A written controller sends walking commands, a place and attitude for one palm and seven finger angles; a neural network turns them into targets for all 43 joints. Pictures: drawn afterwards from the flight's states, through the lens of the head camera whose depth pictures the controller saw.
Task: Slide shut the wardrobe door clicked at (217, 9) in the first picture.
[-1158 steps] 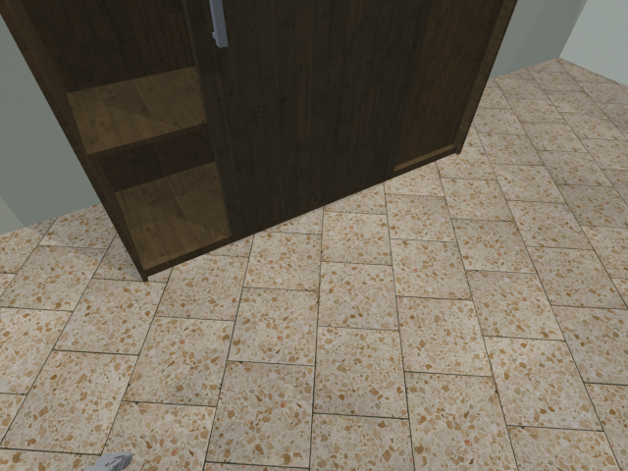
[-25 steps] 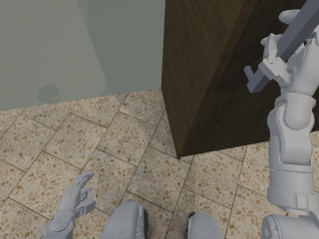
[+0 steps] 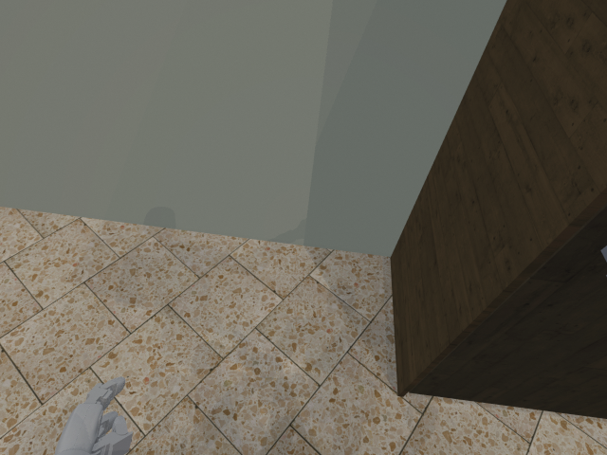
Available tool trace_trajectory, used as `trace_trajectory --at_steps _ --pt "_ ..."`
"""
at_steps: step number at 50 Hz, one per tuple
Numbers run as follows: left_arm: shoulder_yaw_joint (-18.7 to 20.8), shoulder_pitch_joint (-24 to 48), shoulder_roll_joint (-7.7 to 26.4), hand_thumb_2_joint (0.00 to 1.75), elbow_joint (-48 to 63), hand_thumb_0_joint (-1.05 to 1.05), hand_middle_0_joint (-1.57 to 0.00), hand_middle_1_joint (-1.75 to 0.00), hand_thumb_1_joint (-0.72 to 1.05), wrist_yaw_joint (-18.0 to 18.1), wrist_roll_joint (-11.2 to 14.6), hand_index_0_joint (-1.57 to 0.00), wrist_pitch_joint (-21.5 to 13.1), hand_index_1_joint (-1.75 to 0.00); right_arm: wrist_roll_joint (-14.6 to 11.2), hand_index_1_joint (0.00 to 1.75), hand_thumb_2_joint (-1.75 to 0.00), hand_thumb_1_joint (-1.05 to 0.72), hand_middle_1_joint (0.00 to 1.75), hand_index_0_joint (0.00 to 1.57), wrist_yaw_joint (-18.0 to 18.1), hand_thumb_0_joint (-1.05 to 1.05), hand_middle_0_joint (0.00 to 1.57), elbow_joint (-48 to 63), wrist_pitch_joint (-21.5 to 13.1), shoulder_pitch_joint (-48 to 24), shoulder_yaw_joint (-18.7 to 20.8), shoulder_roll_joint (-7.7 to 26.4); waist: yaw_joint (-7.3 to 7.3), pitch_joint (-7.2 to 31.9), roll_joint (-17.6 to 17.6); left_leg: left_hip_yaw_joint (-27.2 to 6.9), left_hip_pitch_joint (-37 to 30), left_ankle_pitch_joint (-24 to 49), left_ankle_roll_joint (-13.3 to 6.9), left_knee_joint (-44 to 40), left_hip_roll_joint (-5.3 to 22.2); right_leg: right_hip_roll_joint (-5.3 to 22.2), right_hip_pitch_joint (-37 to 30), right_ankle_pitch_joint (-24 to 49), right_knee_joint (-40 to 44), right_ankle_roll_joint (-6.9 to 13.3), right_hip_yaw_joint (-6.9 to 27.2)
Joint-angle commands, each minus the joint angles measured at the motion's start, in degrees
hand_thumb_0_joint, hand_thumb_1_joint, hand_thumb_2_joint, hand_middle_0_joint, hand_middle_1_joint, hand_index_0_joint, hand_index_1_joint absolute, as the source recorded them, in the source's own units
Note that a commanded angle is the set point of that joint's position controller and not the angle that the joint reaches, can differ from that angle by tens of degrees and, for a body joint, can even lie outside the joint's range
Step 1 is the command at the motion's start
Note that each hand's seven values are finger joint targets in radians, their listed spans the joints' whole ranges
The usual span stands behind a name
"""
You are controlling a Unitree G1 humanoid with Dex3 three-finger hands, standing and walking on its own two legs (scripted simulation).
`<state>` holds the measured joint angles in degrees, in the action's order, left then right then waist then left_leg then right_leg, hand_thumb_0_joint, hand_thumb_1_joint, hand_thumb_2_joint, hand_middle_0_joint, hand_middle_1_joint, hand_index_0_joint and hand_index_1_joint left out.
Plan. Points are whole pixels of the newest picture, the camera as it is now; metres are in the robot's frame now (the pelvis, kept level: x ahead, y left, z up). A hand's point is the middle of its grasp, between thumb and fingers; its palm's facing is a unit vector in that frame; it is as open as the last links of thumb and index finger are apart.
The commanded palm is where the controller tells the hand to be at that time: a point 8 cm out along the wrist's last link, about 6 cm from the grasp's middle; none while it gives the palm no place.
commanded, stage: stop walking and hold the door there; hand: right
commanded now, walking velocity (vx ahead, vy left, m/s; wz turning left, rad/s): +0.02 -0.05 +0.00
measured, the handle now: out of the picture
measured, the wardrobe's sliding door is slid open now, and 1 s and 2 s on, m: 0.00 0.03 0.03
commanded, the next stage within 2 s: none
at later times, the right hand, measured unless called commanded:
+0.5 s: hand out of the picture +0.36 -0.38 +0.17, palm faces +0.58 +0.78 -0.24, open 5.8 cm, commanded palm +0.31 -0.42 +0.15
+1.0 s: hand out of the picture +0.36 -0.41 +0.16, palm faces +0.50 +0.83 -0.25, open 5.5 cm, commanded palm +0.32 -0.43 +0.15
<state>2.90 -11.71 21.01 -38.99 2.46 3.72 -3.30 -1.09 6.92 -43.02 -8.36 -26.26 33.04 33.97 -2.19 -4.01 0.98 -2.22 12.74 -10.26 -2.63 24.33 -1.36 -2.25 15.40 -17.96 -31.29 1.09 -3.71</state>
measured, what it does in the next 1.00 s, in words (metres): steps on the spot: right foot, then right foot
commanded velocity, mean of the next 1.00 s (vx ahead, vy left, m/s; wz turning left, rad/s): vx -0.08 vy -0.12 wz -0.02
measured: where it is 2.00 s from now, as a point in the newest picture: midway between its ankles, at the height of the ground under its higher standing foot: outside the picture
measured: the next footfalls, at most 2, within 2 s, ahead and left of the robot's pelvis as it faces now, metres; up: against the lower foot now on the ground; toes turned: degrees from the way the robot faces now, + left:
right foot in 0.06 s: +0.06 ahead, -0.12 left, +0.00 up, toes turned -2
right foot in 0.94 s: +0.02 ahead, -0.21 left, +0.00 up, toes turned -2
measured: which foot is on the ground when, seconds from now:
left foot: down 0.00-1.00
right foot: up 0.00-0.04, down 0.06-0.76, up 0.78-0.92, down 0.94-1.00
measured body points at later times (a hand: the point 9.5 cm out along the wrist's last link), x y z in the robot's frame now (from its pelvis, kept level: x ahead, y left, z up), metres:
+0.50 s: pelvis +0.00 -0.02 -0.01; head -0.03 -0.01 +0.44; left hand +0.06 +0.24 -0.13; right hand +0.33 -0.42 +0.18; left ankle +0.03 +0.09 -0.75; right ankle +0.02 -0.11 -0.75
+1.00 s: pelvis -0.04 -0.09 -0.01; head -0.02 -0.08 +0.44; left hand +0.09 +0.22 -0.11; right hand +0.33 -0.45 +0.18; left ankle +0.03 +0.09 -0.75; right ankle -0.02 -0.21 -0.75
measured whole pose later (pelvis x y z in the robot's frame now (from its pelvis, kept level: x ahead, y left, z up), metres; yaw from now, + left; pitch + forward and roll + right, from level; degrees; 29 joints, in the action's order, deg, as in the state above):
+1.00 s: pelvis -0.04 -0.09 -0.01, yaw -1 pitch +0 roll -1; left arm 2.5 -12.0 20.7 -40.5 6.0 3.7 0.2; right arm -0.9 3.9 -45.0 -10.5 -34.4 22.1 31.5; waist -1.7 -1.6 0.3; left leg -4.4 20.4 -9.8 5.3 29.4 5.6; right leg -1.4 16.3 -14.0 -29.9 0.2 -1.3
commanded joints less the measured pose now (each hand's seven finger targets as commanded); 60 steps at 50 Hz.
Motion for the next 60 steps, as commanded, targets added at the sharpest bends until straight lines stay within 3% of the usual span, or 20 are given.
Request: trace_trajectory --at_steps 1,3,4,5,12,24,30,32,36,38,41,46,49,51,52,53,54,55,57,60 --pt "2.2 0.0 6.4 0.90 6.6 0.00 -0.20 -0.30 0.90 1.1 0.3 -0.20 -1.9 -0.30 1.3 1.40 -0.90 -0.90 1.40 0.45 0.3 0.00 0.45 8.8 -4.4 -15.0 2.9 25.3 2.48 15.2 3.8 -9.5 -2.2 5.4 0.2 -3.8 10.8 9.1 -8.0 8.7 10.3 3.2 7.7" --pt "1.8 0.1 6.7 0.90 7.1 0.00 -0.20 -0.30 0.90 1.5 0.8 -0.20 -1.5 -0.30 0.9 1.40 -0.90 -0.90 1.40 0.45 -0.2 0.00 0.45 10.1 -4.1 -17.5 0.4 23.4 3.11 16.2 5.6 -8.4 -3.1 1.1 2.5 -3.1 7.0 11.8 -6.1 11.4 8.6 4.8 10.0" --pt "1.4 -0.4 5.4 0.90 7.1 0.00 -0.20 -0.30 0.90 1.7 0.9 -0.20 -1.3 -0.30 1.0 1.40 -0.90 -0.90 1.40 0.45 -0.4 0.00 0.45 5.6 -3.3 -14.3 -0.6 22.2 2.45 15.2 6.8 -8.8 -3.3 -4.4 2.1 -4.7 7.3 10.7 -2.9 3.6 9.1 4.3 8.5" --pt "1.4 -1.6 6.0 0.90 6.7 0.00 -0.20 -0.30 0.90 2.2 0.4 -0.20 -1.4 -0.30 1.5 1.40 -0.90 -0.90 1.40 0.45 -0.1 0.00 0.45 3.8 -3.3 -15.6 1.8 25.6 2.00 13.2 7.0 -8.5 -2.3 -7.2 1.3 -5.2 7.2 9.9 -0.9 -1.2 10.6 3.9 8.7" --pt "1.0 -3.6 6.6 0.90 5.4 0.00 -0.20 -0.30 0.90 3.4 -0.5 -0.20 -2.8 -0.30 1.4 1.40 -0.90 -0.90 1.40 0.45 -0.5 0.00 0.45 -1.9 -4.1 -18.3 1.1 26.1 1.72 9.3 1.4 -8.8 2.2 -14.3 1.1 -7.2 6.3 9.0 1.1 -8.3 11.7 3.3 8.9" --pt "-0.4 -4.3 5.2 0.90 3.1 0.00 -0.20 -0.30 0.90 3.8 -0.6 -0.20 -3.2 -0.30 1.0 1.40 -0.90 -0.90 1.40 0.45 -1.7 0.00 0.45 -2.6 -4.9 -18.0 -2.8 21.0 1.78 11.5 -0.1 -6.4 3.8 -4.1 1.7 -3.9 4.6 10.5 -3.4 -0.5 12.7 3.0 9.4" --pt "-0.4 -3.9 5.2 0.90 2.8 0.00 -0.20 -0.30 0.90 3.9 -0.4 -0.20 -2.4 -0.30 0.8 1.40 -0.90 -0.90 1.40 0.45 -1.7 0.00 0.45 -3.9 -4.4 -16.0 -2.1 21.5 1.84 11.0 -0.9 -7.3 4.3 -2.2 1.5 -5.2 5.2 9.3 -3.5 2.2 10.7 2.3 7.0" --pt "0.1 -3.6 5.6 0.90 3.0 0.00 -0.20 -0.30 0.90 3.8 -0.4 -0.20 -2.1 -0.30 1.2 1.40 -0.90 -0.90 1.40 0.45 -1.8 0.00 0.45 -3.4 -4.7 -16.1 -2.3 21.3 1.98 10.7 0.0 -9.1 3.7 0.8 0.9 -6.3 7.0 7.7 -2.4 6.4 7.7 1.8 5.8" --pt "1.0 -3.5 5.9 0.90 3.7 0.00 -0.20 -0.30 0.90 3.4 -0.1 -0.20 -0.3 -0.30 2.0 1.40 -0.90 -0.90 1.40 0.45 -1.5 0.00 0.45 -3.5 -4.5 -15.0 -0.9 22.9 2.01 14.8 -4.3 -14.5 -0.6 17.4 -1.2 -5.2 14.1 6.1 -1.6 11.6 -0.1 0.2 5.1" --pt "1.2 -2.3 5.8 0.90 4.1 0.00 -0.20 -0.30 0.90 3.3 0.1 -0.20 0.5 -0.30 2.0 1.40 -0.90 -0.90 1.40 0.45 -1.7 0.00 0.45 -4.0 -4.0 -15.2 -1.5 22.2 2.34 15.2 -7.1 -17.7 -3.1 25.9 -3.3 -4.8 18.6 4.8 2.9 0.9 -5.7 -0.6 6.2" --pt "0.9 -1.6 5.5 0.90 4.1 0.00 -0.20 -0.30 0.90 3.3 0.4 -0.20 0.5 -0.30 2.1 1.40 -0.90 -0.90 1.40 0.45 -1.8 0.00 0.45 -1.4 -3.5 -18.3 -2.9 20.9 2.21 16.1 -8.5 -16.8 -4.8 28.5 -5.6 -2.7 23.2 5.1 7.0 -6.1 -10.5 -0.6 9.7" --pt "0.7 -0.7 4.7 0.90 3.6 0.00 -0.20 -0.30 0.90 4.1 -0.2 -0.20 1.3 -0.30 1.2 1.40 -0.90 -0.90 1.40 0.45 -1.7 0.00 0.45 4.0 -3.1 -21.2 -5.9 17.8 1.12 16.7 -6.8 -7.1 1.9 18.4 0.2 0.2 16.8 5.3 -6.2 11.4 4.9 -0.9 2.9" --pt "0.6 -0.1 3.8 0.90 5.2 0.00 -0.20 -0.30 0.90 3.8 -0.1 -0.20 1.9 -0.30 1.0 1.40 -0.90 -0.90 1.40 0.45 -2.2 0.00 0.45 7.9 -3.5 -24.4 -12.7 10.4 0.58 16.4 -5.4 -2.5 4.5 8.0 2.7 1.8 12.4 6.9 -7.7 13.7 5.8 0.3 2.1" --pt "-0.1 2.8 3.9 0.90 7.2 0.00 -0.20 -0.30 0.90 3.3 0.0 -0.20 2.1 -0.30 0.4 1.40 -0.90 -0.90 1.40 0.45 -2.3 0.00 0.45 11.6 -4.6 -25.0 -16.4 5.2 1.17 15.7 9.7 5.9 7.3 -5.4 4.9 15.8 4.5 13.5 -6.0 14.7 12.0 3.7 9.7" --pt "-0.6 2.7 2.8 0.90 8.1 0.00 -0.20 -0.30 0.90 3.3 0.0 -0.20 2.0 -0.30 0.0 1.40 -0.90 -0.90 1.40 0.45 -2.3 0.00 0.45 14.9 -5.2 -27.1 -16.9 4.7 1.16 16.0 12.3 6.0 9.2 -15.1 4.6 25.1 2.3 16.6 -4.8 14.5 15.0 6.6 13.2" --pt "-0.3 0.6 3.1 0.90 7.2 0.00 -0.20 -0.30 0.90 3.4 -0.3 -0.20 1.2 -0.30 -0.3 1.40 -0.90 -0.90 1.40 0.45 -1.8 0.00 0.45 16.1 -5.2 -28.4 -15.7 6.2 1.21 16.5 8.6 4.0 12.2 -18.4 3.8 29.8 2.1 19.1 -7.0 16.2 14.7 8.8 17.7" --pt "-0.5 -0.1 2.7 0.90 6.3 0.00 -0.20 -0.30 0.90 3.3 -0.4 -0.20 0.4 -0.30 -0.5 1.40 -0.90 -0.90 1.40 0.45 -2.1 0.00 0.45 15.4 -4.5 -28.2 -18.7 2.9 0.90 16.1 4.6 2.7 14.7 -16.8 3.7 29.9 2.6 19.7 -10.7 18.6 13.2 9.9 18.0" --pt "-0.2 -1.1 3.5 0.90 4.7 0.00 -0.20 -0.30 0.90 3.4 -0.5 -0.20 -0.1 -0.30 -0.2 1.40 -0.90 -0.90 1.40 0.45 -1.6 0.00 0.45 12.6 -3.6 -27.4 -14.5 7.7 1.17 16.0 2.9 2.8 15.6 -15.1 4.0 28.1 3.0 19.3 -13.3 20.1 12.7 9.7 16.5" --pt "-1.4 -0.9 2.7 0.90 4.4 0.00 -0.20 -0.30 0.90 3.3 -0.9 -0.20 -0.8 -0.30 -0.1 1.40 -0.90 -0.90 1.40 0.45 -2.1 0.00 0.45 13.3 -2.7 -29.0 -18.1 4.9 0.97 15.2 6.3 2.9 12.8 -13.8 3.7 21.3 3.2 17.4 -12.9 16.8 13.5 7.8 13.8" --pt "-2.7 -1.0 2.1 0.90 3.4 0.00 -0.20 -0.30 0.90 3.4 -1.7 -0.20 -2.0 -0.30 -0.1 1.40 -0.90 -0.90 1.40 0.45 -1.5 0.00 0.45 12.1 -2.4 -29.4 -17.7 5.7 0.81 14.7 10.0 3.4 7.3 -12.3 3.2 11.1 1.8 17.1 -12.5 10.9 16.4 5.7 14.3"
